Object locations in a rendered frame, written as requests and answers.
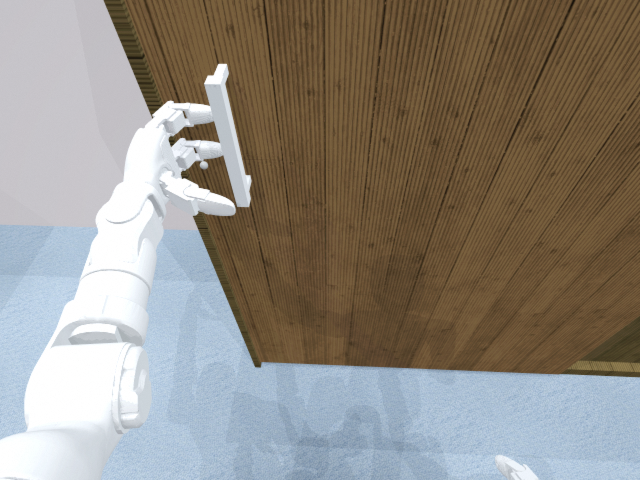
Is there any right robot hand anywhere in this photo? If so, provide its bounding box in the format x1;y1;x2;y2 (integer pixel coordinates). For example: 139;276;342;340
495;455;538;480

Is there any left robot hand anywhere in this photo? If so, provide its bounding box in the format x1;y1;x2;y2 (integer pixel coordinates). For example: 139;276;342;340
123;101;236;216

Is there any wardrobe door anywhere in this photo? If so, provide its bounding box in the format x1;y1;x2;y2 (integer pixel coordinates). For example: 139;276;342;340
124;0;640;375
580;316;640;363

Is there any robot left forearm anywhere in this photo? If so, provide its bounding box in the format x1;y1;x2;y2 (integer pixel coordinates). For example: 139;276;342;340
24;181;166;429

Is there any handle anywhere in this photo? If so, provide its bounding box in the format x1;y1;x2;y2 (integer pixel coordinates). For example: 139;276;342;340
204;64;251;207

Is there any left robot upper arm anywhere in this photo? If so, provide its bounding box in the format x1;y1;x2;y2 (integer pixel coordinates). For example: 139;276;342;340
0;342;152;480

